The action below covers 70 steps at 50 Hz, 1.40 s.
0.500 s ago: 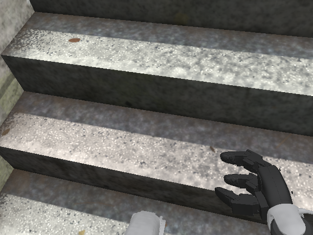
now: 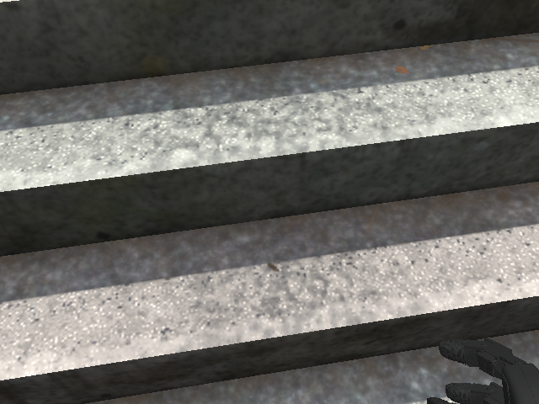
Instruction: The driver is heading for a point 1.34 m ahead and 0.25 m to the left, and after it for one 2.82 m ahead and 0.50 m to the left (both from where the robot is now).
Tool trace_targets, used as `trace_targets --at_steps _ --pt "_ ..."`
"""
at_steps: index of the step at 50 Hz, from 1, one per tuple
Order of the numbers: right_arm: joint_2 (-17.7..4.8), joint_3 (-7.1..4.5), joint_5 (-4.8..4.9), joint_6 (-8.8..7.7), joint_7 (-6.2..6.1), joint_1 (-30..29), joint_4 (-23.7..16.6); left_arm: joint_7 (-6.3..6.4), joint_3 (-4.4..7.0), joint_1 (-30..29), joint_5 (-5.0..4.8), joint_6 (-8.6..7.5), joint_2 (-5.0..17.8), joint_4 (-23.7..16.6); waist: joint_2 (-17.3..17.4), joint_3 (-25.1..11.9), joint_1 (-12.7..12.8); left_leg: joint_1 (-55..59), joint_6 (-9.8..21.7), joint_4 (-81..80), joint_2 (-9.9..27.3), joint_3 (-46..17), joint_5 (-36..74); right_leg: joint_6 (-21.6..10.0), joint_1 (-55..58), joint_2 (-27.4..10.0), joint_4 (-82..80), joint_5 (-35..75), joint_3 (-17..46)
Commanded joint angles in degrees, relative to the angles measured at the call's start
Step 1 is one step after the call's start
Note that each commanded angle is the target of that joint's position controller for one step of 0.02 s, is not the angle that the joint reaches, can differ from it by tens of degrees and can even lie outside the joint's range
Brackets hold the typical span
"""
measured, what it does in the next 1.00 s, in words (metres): steps on the spot: left foot, then right foot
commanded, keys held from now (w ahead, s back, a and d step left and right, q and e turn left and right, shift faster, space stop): shift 1.00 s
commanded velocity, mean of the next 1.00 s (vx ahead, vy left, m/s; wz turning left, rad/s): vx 0.00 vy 0.00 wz -0.08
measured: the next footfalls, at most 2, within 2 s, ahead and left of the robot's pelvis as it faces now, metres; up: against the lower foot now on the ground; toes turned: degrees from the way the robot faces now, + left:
left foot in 0.12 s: +0.04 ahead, +0.17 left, +0.00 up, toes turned -2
right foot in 0.54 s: +0.02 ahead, -0.01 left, +0.00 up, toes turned -3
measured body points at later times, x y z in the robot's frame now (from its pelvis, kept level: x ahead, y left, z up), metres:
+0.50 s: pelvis -0.03 +0.09 +0.00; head -0.01 +0.12 +0.44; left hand +0.07 +0.32 -0.15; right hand +0.05 -0.14 -0.12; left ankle +0.00 +0.17 -0.74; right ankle -0.03 -0.02 -0.72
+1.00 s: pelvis -0.01 +0.09 +0.00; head -0.02 +0.09 +0.45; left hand +0.00 +0.30 -0.15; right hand -0.05 -0.12 -0.15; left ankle +0.00 +0.17 -0.74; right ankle -0.02 +0.00 -0.74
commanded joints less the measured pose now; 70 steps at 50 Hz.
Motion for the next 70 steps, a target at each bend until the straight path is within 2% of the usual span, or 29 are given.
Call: trace_targets --at_steps 1,3,4,5,6,7,8,9,10,11,12,13,15,16,20,21,23,24,26,27,28,29,31,35,37,46,67,69,70 --pt "-1.1 0.55 1.07 -0.16 0.34 -4.3 -7.5 0.22 1.59 -1.5 0.16 0.03 6.8 -4.2 -6.6 -11.4 -0.2 14.2 0.6 -24.0 2.7 -0.3 -3.9 -9.6 4.4 -14.6 -4.9 19.4 5.4" --pt "-1.9 -0.37 4.38 0.00 -0.34 0.3 -6.4 -0.27 2.13 2.0 0.67 0.67 6.4 -2.8 -12.3 -11.6 0.3 30.0 1.3 -45.9 3.2 0.9 -7.6 -7.8 1.9 -14.4 -8.8 19.7 5.7" --pt "-1.9 -1.03 5.26 -0.37 -0.96 5.5 -3.7 -0.54 2.24 3.2 0.93 1.09 6.3 -1.8 -11.0 -11.6 -1.5 34.5 1.6 -60.7 4.8 1.5 1.3 -6.6 5.2 -13.6 -6.2 16.3 5.4" --pt "-2.6 -1.52 5.08 -0.91 -1.45 5.5 -1.1 -1.50 2.24 6.7 1.33 1.25 4.9 -0.3 -4.2 -10.6 -0.4 38.0 1.2 -75.4 5.6 2.2 10.4 -4.5 7.2 -9.6 1.1 5.3 0.2" --pt "-2.8 -1.11 3.09 -1.84 -1.77 -1.2 -1.4 -3.86 2.11 12.2 1.93 0.65 2.6 0.8 6.4 -9.2 4.6 43.8 -0.1 -73.6 8.6 -0.4 12.0 -2.3 -2.5 -5.1 13.7 -15.6 -8.2" --pt "-4.8 -0.58 3.88 -2.81 -1.24 -2.1 -4.2 -4.84 0.86 17.9 2.91 -0.31 -2.8 -0.4 13.4 -15.2 7.7 53.0 3.3 -61.7 23.6 -10.5 53.3 0.8 -14.9 -1.7 27.1 -31.8 -10.5" --pt "-11.7 -4.24 2.00 -3.02 -0.99 5.2 -4.4 -4.45 2.77 13.1 1.18 -0.71 5.8 -3.5 18.1 -23.3 -1.1 48.0 13.7 -64.9 33.4 -17.7 64.8 3.4 -13.3 -3.3 41.6 -29.5 -19.2" --pt "-7.4 -3.41 1.53 -3.43 -0.87 3.5 -3.8 -4.31 2.96 6.8 1.10 -0.97 6.2 -2.9 16.5 -20.4 -0.9 40.2 16.0 -68.6 29.5 -19.8 47.9 4.4 -13.3 -8.3 49.8 -24.1 -20.6" --pt "-1.6 -1.52 1.38 -3.74 -0.94 -0.7 -4.1 -4.17 2.50 3.0 1.77 -0.44 4.6 -2.1 14.1 -12.5 -0.2 34.0 14.5 -69.9 23.5 -14.4 31.9 5.0 -16.0 -9.1 55.2 -19.4 -19.8" --pt "0.5 -0.67 1.31 -3.73 -1.14 -2.3 -4.4 -3.90 2.14 3.7 2.69 0.62 2.9 0.1 11.5 -7.6 0.4 30.4 12.8 -70.0 19.5 -11.0 26.3 5.7 -17.1 -8.5 61.6 -15.3 -19.6" --pt "1.4 -0.16 1.45 -3.38 -1.80 0.9 -2.2 -4.72 1.52 5.0 2.78 2.03 1.3 1.7 4.9 -4.9 0.2 29.7 11.6 -70.9 16.1 -7.2 19.9 6.4 -16.3 -8.3 58.7 -11.5 -19.7" --pt "-2.7 -1.31 0.76 -2.71 -2.09 3.3 0.1 -5.19 0.79 3.2 1.73 2.76 -0.1 -0.3 6.4 -1.3 0.4 28.7 13.0 -70.9 14.0 -6.0 13.9 6.7 -18.0 -7.0 56.2 -11.2 -21.8" --pt "-2.6 -1.37 0.89 -2.80 -2.31 7.3 1.5 -6.39 0.00 1.2 0.89 2.67 0.2 -0.8 3.6 -1.0 -1.1 36.1 13.0 -72.1 13.8 -7.4 8.2 7.1 -20.5 -7.6 44.5 -14.0 -21.5" --pt "-2.8 -1.66 1.12 -2.98 -2.61 9.2 2.3 -6.72 -0.19 0.4 0.64 2.58 0.0 -0.7 5.8 -1.4 -2.2 40.2 12.9 -73.0 14.2 -8.5 7.1 7.2 -21.2 -7.8 39.0 -15.6 -22.9" --pt "-3.1 -2.85 1.42 -2.51 -3.53 15.7 6.7 -5.42 -0.97 3.1 1.25 3.21 -1.5 0.9 12.1 -4.1 -2.7 47.1 13.9 -73.2 14.4 -10.4 9.5 5.5 -17.7 -11.6 23.9 -19.1 -28.8" --pt "-2.2 -2.82 1.34 -2.08 -3.60 14.9 7.1 -4.89 -1.22 5.5 1.64 3.38 -2.2 2.0 11.6 -5.1 -2.2 44.4 14.2 -72.5 13.7 -9.2 10.4 4.5 -13.8 -12.0 22.5 -18.0 -30.1" --pt "-0.4 -2.69 1.08 -1.55 -3.31 14.8 7.7 -4.18 -1.87 7.6 1.34 3.44 -3.4 3.5 8.2 -5.1 -2.6 37.6 13.7 -73.1 11.8 -6.8 5.0 2.5 -6.4 -10.7 15.0 -20.0 -34.6" --pt "-0.4 -2.38 0.64 -1.81 -2.90 15.3 7.7 -4.15 -2.18 9.0 1.02 3.19 -4.1 4.1 9.3 -5.8 -2.3 34.1 13.7 -74.2 13.6 -8.7 4.8 1.1 -0.5 -11.9 11.2 -19.2 -32.4" --pt "-0.6 -2.40 1.10 -1.74 -2.52 14.3 9.4 -3.85 -2.94 12.8 0.66 2.55 -5.6 5.5 6.4 -4.3 0.3 27.8 12.5 -72.6 12.3 -7.8 0.0 -1.1 8.8 -11.0 -2.0 -8.5 -34.7" --pt "-0.6 -2.53 1.34 -1.71 -2.14 15.4 10.4 -3.70 -3.00 12.8 1.00 2.21 -4.9 5.9 4.4 -3.9 0.1 24.9 11.1 -71.5 11.4 -7.7 -4.0 -1.8 12.3 -11.4 -4.9 -5.4 -33.4" --pt "0.3 -2.41 2.24 -2.25 -1.64 14.9 10.5 -3.68 -2.83 12.4 2.17 1.58 -2.3 5.3 0.6 -3.7 0.5 19.5 8.6 -71.2 10.8 -7.4 -7.7 -2.8 15.7 -14.7 -2.1 -3.7 -28.4" --pt "0.3 -2.29 3.31 -2.15 -1.41 15.1 11.4 -3.64 -3.24 12.4 2.96 1.05 -2.7 4.6 -4.2 -3.2 1.1 20.0 6.5 -70.8 8.8 -4.4 -10.6 -4.9 10.8 -18.7 -5.8 -14.7 -22.6" --pt "-0.6 -2.39 3.36 -1.83 -1.52 19.0 14.8 -3.41 -4.74 9.7 2.52 0.16 -5.0 4.3 -8.0 0.4 -1.0 29.5 5.1 -65.8 6.3 -0.4 -2.9 -6.9 0.2 -22.0 -14.0 -25.3 -16.6" --pt "0.4 -1.72 1.97 -2.09 -1.42 23.9 19.9 -3.51 -4.64 11.5 1.17 -0.57 -4.3 6.4 -2.0 1.7 -1.2 33.4 6.1 -71.6 7.8 -1.4 -0.6 -5.3 0.3 -18.4 -11.6 -14.8 -22.3" --pt "0.9 -1.33 2.10 -2.33 -1.51 24.5 21.6 -3.79 -4.48 13.4 1.06 -0.66 -4.7 7.7 -0.4 1.6 -0.5 32.5 6.3 -73.3 8.3 -1.7 -1.1 -5.1 3.0 -17.9 -10.5 -11.4 -23.7" --pt "2.2 0.03 2.14 -2.79 -1.76 25.3 25.7 -4.45 -5.52 14.5 1.15 -1.15 -5.5 12.3 0.5 1.9 -0.8 35.8 6.5 -73.5 9.3 -1.4 3.7 -5.3 3.0 -18.0 -10.9 -5.1 -24.6" --pt "2.1 1.50 2.52 -2.92 -1.92 25.1 29.8 -4.30 -6.24 16.6 0.41 -1.17 -4.4 18.5 0.5 1.0 -0.6 40.8 6.7 -72.9 10.0 -0.6 14.9 -4.5 5.4 -18.6 -9.6 2.5 -25.3" --pt "2.1 1.61 2.62 -2.95 -1.94 25.2 29.9 -4.32 -6.23 16.4 0.35 -1.15 -4.3 18.6 0.5 1.1 -0.5 40.9 6.7 -72.9 10.1 -0.7 15.0 -4.5 5.5 -18.6 -9.6 2.4 -25.3" --pt "2.2 1.66 2.58 -2.91 -1.89 25.5 30.1 -4.35 -6.31 16.7 0.37 -1.07 -4.6 18.9 0.7 -0.1 -0.7 41.0 7.0 -74.2 9.8 -1.1 7.0 -4.8 5.9 -17.9 -10.1 -3.2 -25.4"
